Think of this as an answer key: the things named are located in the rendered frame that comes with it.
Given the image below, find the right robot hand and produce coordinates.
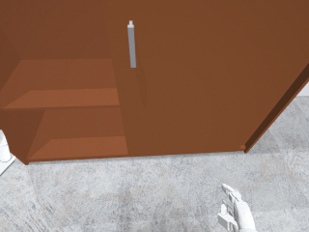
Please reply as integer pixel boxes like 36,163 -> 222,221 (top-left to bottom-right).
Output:
217,184 -> 256,232

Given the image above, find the handle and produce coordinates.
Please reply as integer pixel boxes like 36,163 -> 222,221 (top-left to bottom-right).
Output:
127,20 -> 136,68

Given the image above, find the left robot hand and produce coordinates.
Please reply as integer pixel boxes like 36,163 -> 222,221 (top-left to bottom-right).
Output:
0,130 -> 15,177

